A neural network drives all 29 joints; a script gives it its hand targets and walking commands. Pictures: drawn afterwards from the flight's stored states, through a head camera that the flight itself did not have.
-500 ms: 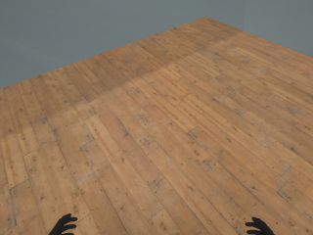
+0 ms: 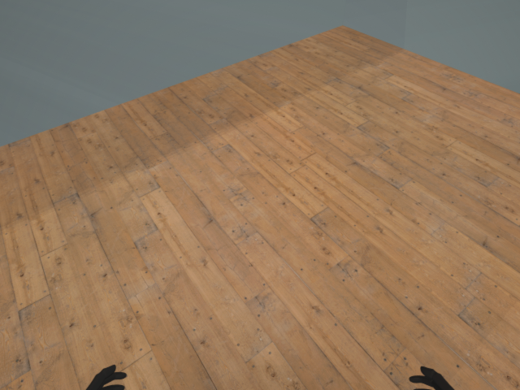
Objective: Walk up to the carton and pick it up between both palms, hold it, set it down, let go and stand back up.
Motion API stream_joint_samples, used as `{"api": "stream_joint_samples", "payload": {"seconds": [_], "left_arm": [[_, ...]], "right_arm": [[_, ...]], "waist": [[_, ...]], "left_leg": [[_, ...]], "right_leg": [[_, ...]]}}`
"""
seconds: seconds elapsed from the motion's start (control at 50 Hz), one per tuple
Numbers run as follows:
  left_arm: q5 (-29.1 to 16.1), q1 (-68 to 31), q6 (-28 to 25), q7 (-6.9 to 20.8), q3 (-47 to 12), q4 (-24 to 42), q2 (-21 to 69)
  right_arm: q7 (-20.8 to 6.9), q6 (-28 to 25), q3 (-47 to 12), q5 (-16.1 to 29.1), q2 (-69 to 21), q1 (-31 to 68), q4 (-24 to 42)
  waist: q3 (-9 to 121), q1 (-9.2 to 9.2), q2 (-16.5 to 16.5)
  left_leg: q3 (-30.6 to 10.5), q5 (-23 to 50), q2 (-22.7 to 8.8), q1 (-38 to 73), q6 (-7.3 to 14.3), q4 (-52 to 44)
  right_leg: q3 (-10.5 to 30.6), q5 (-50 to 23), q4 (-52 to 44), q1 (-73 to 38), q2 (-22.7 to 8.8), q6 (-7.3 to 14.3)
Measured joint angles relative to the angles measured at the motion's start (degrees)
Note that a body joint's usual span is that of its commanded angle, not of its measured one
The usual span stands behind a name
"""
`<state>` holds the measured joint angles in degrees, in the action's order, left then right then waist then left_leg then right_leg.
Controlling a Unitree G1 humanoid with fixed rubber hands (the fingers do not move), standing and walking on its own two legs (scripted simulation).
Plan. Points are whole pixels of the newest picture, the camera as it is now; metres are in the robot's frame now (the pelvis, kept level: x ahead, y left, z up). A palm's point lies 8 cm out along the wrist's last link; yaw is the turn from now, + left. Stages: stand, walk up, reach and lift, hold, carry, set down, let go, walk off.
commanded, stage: walk up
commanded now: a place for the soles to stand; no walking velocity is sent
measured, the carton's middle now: out of the picture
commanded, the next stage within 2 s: none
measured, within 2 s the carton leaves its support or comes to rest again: neither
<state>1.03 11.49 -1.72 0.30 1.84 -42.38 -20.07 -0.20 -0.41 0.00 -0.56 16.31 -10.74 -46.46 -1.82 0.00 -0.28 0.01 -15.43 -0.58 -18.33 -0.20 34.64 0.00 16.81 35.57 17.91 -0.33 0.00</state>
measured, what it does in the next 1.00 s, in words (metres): walks backwards, turning left: left foot, then right foot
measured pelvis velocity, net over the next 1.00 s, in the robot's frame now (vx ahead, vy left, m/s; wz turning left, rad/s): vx -0.12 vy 0.11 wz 0.55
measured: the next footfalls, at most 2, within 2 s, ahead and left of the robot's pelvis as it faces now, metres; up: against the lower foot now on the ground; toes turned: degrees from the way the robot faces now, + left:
left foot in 0.30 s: +0.01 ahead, +0.18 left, +0.00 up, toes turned +9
right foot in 0.68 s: +0.03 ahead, +0.03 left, +0.00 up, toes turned +20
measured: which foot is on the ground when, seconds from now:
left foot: down 0.00-0.08, up 0.10-0.28, down 0.30-0.70, up 0.72-1.00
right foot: down 0.00-0.30, up 0.32-0.66, down 0.68-1.00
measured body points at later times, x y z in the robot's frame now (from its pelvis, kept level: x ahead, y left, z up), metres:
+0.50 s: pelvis -0.05 +0.08 +0.01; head -0.01 +0.12 +0.46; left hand +0.01 +0.45 -0.08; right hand +0.16 -0.17 -0.08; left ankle -0.03 +0.17 -0.73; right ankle -0.05 -0.05 -0.67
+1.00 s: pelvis -0.12 +0.11 +0.00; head -0.09 +0.14 +0.45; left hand -0.19 +0.46 -0.09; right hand +0.14 -0.08 -0.10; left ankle -0.22 +0.29 -0.69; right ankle -0.01 +0.02 -0.73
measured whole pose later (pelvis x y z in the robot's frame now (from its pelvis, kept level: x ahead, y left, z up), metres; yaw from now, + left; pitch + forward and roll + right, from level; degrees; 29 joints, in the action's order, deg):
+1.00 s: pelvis -0.12 +0.11 +0.00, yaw +32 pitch +0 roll -1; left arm 1.7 11.5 -0.5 -2.0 2.5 -42.4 -27.2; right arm -6.5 4.7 0.0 -3.6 22.8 -10.5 -40.5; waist -5.8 0.3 0.2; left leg -6.5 -21.8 -7.4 -25.4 0.6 50.4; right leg -9.8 12.8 33.3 20.1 -5.6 1.8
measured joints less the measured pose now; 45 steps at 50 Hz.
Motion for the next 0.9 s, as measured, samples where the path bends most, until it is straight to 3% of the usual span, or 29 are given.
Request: {"api": "stream_joint_samples", "payload": {"seconds": [0.08, 0.14, 0.2, 0.26, 0.3, 0.34, 0.38, 0.48, 0.58, 0.68, 0.72, 0.78, 0.84, 0.9], "left_arm": [[-0.5, -1.4, 0.9, -0.8, 0.0, 0.0, -0.9], [-0.5, -2.6, 1.6, -1.4, 0.0, 0.0, -1.7], [-0.5, -2.7, 1.8, -2.0, 0.0, 0.0, -2.9], [-0.4, -2.9, 2.0, -2.1, 0.2, 0.0, -4.8], [-0.4, -3.6, 2.6, -1.9, 0.2, 0.0, -5.9], [-0.4, -5.3, 3.4, -1.7, 0.3, 0.0, -6.7], [-0.4, -5.9, 3.7, -2.1, 0.2, 0.0, -6.6], [-0.4, -5.9, 3.4, -2.4, 0.2, 0.0, -6.8], [-0.4, -5.2, 2.6, -2.4, 0.2, 0.0, -7.1], [-0.4, -3.9, 1.7, -2.9, 0.2, 0.0, -7.1], [-0.4, -1.7, 1.2, -3.3, 0.2, 0.0, -7.2], [0.3, 0.7, 1.3, -3.8, 0.6, -0.1, -7.2], [0.7, 0.7, 1.3, -3.8, 0.7, -0.1, -7.2], [0.7, 0.4, 1.3, -3.6, 0.7, 0.0, -7.1]], "right_arm": [[-1.3, 1.0, 0.0, -0.2, 1.0, 0.0, 0.8], [-1.7, 3.1, 0.0, -1.1, 2.6, -0.2, 1.4], [-2.6, 3.9, 0.0, -1.3, 4.6, -0.2, 2.7], [-3.3, 4.1, 0.0, -1.4, 5.7, -0.3, 3.1], [-3.6, 4.1, 0.0, -1.4, 6.4, -0.3, 3.2], [-3.6, 4.1, 0.0, -1.5, 6.4, -0.3, 2.7], [-3.6, 4.1, 0.0, -1.8, 6.4, -0.4, 2.6], [-3.6, 4.1, 0.0, -1.8, 6.5, -0.4, 4.6], [-3.6, 4.1, 0.0, -1.7, 6.5, -0.4, 7.8], [-4.0, 4.6, 0.0, -1.7, 6.5, -0.4, 9.1], [-4.2, 4.8, 0.0, -1.7, 6.4, 0.2, 9.1], [-4.2, 4.8, 0.0, -3.0, 6.4, 0.3, 9.1], [-4.8, 4.8, 0.0, -3.2, 6.4, 0.3, 8.5], [-5.8, 5.0, 0.0, -3.2, 6.5, 0.2, 6.8]], "waist": [[-1.4, -0.04, 0.0], [-1.5, -0.08, -0.1], [-1.4, -0.02, 0.0], [-1.4, 0.04, 0.0], [-2.2, 0.09, 0.1], [-4.2, 0.13, -0.7], [-4.5, 0.35, -0.8], [-5.0, 0.33, -0.8], [-5.1, 0.29, -0.9], [-4.8, 0.25, -0.9], [-4.8, 0.23, -0.5], [-4.5, 0.21, 0.2], [-4.4, 0.25, 0.3], [-4.0, 0.3, 0.4]], "left_leg": [[-0.4, 0.4, 0.0, -1.3, 0.0, 2.3], [-0.4, -9.2, 0.4, -5.7, 0.0, 15.8], [-0.5, -11.9, -0.3, -7.2, 0.0, 23.3], [-0.6, -10.8, -2.5, -5.1, 0.0, 19.7], [-0.8, -6.1, -3.5, -0.7, 0.0, 9.2], [-1.5, -6.8, -1.5, -0.4, 0.6, 9.4], [-3.0, -5.7, 0.4, -0.6, 1.8, 8.2], [-6.9, 2.9, 5.5, 1.5, 3.5, -3.3], [-9.9, 8.4, 10.1, 1.5, 4.5, -9.5], [-11.8, 10.8, 13.8, -0.8, 4.7, -9.8], [-11.9, 8.4, 14.7, -2.4, 4.7, -7.4], [-7.9, -3.1, 12.4, -8.9, 3.3, 10.4], [-6.6, -4.3, 6.9, -12.8, 2.2, 23.3], [-6.6, -4.3, -0.1, -11.9, 1.2, 25.1]], "right_leg": [[-0.8, -0.4, 0.0, 0.0, -0.1, 0.2], [-2.4, -0.5, 0.0, 0.0, -1.2, 0.3], [-3.4, -0.6, 0.0, 0.0, -2.4, 0.3], [-4.5, -0.7, 0.1, 0.0, -3.4, 0.0], [-5.1, 0.0, 1.9, 0.1, -4.3, -0.8], [-4.9, 5.5, 6.4, 0.3, -5.3, -0.9], [-5.0, 11.9, 13.6, 1.6, -4.3, -0.9], [-5.0, 12.4, 18.7, 2.2, -1.9, -0.9], [-4.9, 12.5, 13.9, 2.2, -1.5, -0.9], [-4.8, 10.5, 2.5, 2.2, -1.5, -0.7], [-4.9, -1.0, -1.2, 2.1, -1.7, 1.5], [-5.7, -3.2, -1.7, 2.1, -2.0, 2.7], [-6.7, -3.2, -2.4, 2.1, -2.6, 2.7], [-7.5, -3.5, -2.5, 2.2, -3.2, 2.7]]}}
